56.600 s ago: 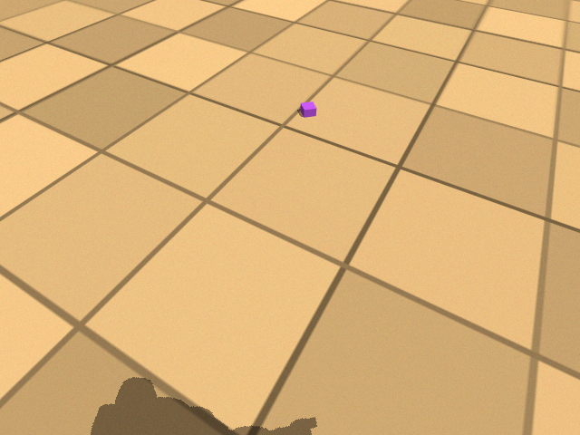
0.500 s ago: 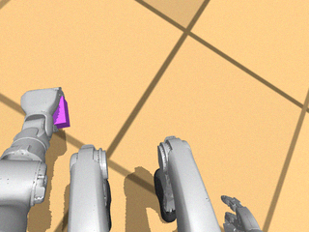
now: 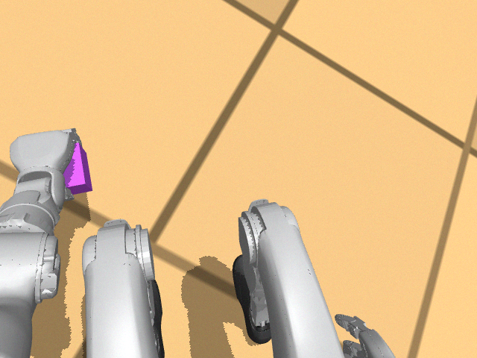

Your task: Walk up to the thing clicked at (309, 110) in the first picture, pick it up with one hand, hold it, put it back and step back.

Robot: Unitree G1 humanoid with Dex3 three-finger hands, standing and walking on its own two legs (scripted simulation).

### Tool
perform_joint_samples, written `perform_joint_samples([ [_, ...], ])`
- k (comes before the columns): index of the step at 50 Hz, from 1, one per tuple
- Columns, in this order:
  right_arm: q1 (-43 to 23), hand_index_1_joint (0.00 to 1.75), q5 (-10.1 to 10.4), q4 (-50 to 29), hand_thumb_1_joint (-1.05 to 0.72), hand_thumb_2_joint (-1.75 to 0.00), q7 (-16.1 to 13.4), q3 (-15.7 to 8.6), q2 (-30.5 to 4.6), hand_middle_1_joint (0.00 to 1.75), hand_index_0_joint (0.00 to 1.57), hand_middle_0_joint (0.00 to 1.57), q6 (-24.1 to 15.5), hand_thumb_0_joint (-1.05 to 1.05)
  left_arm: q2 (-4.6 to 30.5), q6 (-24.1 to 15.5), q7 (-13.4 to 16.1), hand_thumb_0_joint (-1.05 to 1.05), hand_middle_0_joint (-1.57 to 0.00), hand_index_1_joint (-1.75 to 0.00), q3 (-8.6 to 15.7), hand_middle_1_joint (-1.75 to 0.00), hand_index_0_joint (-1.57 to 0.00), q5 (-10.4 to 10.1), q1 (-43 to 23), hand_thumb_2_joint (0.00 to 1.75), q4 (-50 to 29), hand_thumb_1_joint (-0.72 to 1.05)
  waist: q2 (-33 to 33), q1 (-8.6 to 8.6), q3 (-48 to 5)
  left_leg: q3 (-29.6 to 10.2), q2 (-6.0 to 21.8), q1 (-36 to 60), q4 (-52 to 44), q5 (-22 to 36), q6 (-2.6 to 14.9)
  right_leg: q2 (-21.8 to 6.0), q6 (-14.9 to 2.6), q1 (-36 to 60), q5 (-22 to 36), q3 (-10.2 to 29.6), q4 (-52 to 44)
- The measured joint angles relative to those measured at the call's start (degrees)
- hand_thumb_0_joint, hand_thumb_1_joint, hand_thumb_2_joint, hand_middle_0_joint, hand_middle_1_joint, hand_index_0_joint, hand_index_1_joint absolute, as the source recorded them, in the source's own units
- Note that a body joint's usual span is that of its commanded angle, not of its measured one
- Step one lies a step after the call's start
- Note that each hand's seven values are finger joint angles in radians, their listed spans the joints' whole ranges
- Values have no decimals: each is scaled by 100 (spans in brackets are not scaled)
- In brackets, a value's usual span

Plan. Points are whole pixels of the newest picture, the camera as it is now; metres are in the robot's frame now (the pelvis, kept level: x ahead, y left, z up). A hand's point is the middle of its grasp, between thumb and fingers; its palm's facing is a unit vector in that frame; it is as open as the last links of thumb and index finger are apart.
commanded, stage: lower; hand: left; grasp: from above
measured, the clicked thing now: (62, 171) +0.44 +0.26 -0.20
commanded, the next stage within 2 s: rest in 0.34 s
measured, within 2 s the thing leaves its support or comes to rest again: neither
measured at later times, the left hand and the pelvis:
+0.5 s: hand (72, 178) +0.43 +0.26 -0.24, palm faces -0.44 -0.10 -0.89, open 10.9 cm; pelvis +0.01 +0.00 -0.03, yaw -2 degrees
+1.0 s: hand (82, 178) +0.44 +0.25 -0.28, palm faces -0.45 -0.13 -0.88, open 10.9 cm; pelvis +0.01 +0.00 -0.05, yaw -5 degrees
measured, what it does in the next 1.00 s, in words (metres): stands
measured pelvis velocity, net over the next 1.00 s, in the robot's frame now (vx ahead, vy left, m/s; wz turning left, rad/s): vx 0.01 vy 0.00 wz -0.09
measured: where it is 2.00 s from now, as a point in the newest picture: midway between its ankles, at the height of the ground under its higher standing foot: (204, 325)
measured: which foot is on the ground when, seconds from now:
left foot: down 0.00-1.00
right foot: down 0.00-1.00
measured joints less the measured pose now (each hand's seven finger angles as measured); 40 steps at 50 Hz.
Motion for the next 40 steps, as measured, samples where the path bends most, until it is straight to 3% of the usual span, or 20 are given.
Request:
perform_joint_samples([
  [13, -83, 30, -73, -72, -90, -90, 99, 214, -103, 30, 20, 20, -76, 0, 267, -194, 9, 0, -62, -62, 72, -67, -66, -5, -114, 62, 325, -18, -120, -83, 274, -143, 3, -208, 381, -74, -54, 41, -12, -215, -16, -113, 322],
  [22, -166, 30, -205, -65, -90, -90, 220, 285, -92, 30, 20, 20, -127, 0, 399, -297, 353, 0, -62, -62, 272, -68, -66, 200, 97, 62, 239, -17, -255, -196, 431, -245, -12, -336, 684, -148, -72, 61, 5, -304, -62, -191, 554],
  [33, -247, 30, -345, -84, -90, -89, 443, 463, -114, 30, 20, 20, -307, 0, 576, -203, 621, 0, -62, -61, 307, -67, -66, 106, -113, 61, 741, -18, -239, -326, 579, -339, 2, -436, 890, -220, -51, 103, 46, -372, -86, -263, 670],
  [40, -233, 30, -421, -101, -90, -89, 553, 629, -140, 30, 20, 20, -391, 0, 751, -330, 723, 0, -62, -61, 466, -68, -66, 108, -164, 61, 895, -17, -307, -413, 747, -437, 15, -438, 1000, -261, -75, 136, 49, -379, -71, -341, 723],
])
